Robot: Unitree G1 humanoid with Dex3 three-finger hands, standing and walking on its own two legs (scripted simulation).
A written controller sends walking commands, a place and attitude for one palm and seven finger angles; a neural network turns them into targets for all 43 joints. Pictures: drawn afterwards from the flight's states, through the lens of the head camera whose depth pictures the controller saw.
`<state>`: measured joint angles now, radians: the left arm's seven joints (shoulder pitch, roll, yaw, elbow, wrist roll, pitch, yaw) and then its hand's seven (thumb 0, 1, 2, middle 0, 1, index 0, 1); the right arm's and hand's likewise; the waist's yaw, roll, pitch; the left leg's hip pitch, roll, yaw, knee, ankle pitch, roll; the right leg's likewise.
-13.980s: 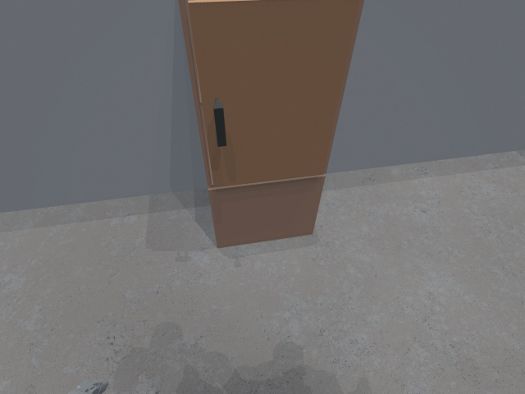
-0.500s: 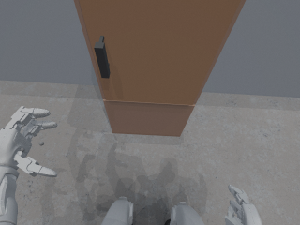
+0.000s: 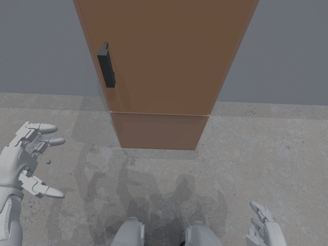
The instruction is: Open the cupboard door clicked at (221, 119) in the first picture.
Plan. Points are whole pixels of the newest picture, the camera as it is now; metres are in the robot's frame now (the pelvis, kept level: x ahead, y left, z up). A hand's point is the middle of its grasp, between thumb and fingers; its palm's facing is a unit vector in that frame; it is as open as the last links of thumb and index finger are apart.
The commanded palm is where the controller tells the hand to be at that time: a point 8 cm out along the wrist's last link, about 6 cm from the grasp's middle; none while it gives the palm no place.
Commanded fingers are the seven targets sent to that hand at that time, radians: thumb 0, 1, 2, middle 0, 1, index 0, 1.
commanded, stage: move the hooked fingers beside the handle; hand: left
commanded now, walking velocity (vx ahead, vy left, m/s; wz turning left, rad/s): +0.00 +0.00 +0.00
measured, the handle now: (108, 65) +0.60 +0.21 +0.03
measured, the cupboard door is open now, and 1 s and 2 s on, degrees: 0 0 0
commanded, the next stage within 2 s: none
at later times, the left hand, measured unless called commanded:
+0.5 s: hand (61, 130) +0.36 +0.27 +0.04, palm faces +0.02 -1.00 -0.05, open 13.9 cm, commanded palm +0.34 +0.32 +0.04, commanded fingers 0.00 -0.50 0.30 -0.30 -1.20 -0.30 -1.20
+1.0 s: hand (68, 104) +0.44 +0.28 +0.04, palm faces +0.04 -1.00 -0.03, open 13.9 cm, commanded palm +0.43 +0.32 +0.03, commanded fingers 0.00 -0.50 0.30 -0.30 -1.20 -0.30 -1.20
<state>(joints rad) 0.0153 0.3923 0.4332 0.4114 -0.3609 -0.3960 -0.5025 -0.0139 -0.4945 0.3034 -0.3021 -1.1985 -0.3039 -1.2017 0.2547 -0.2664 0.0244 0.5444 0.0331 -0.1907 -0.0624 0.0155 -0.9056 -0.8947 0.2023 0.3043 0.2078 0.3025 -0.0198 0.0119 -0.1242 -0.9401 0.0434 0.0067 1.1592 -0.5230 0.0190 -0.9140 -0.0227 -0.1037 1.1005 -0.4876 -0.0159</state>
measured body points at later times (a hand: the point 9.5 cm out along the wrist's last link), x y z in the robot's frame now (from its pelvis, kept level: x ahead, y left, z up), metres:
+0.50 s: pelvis +0.00 +0.00 +0.00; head +0.10 +0.02 +0.44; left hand +0.35 +0.32 +0.05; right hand +0.13 -0.26 -0.10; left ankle +0.02 +0.11 -0.65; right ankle +0.02 -0.12 -0.65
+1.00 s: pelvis +0.00 +0.01 -0.01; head +0.13 +0.04 +0.42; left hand +0.43 +0.33 +0.04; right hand +0.06 -0.26 -0.11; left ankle +0.02 +0.11 -0.65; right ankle +0.02 -0.12 -0.65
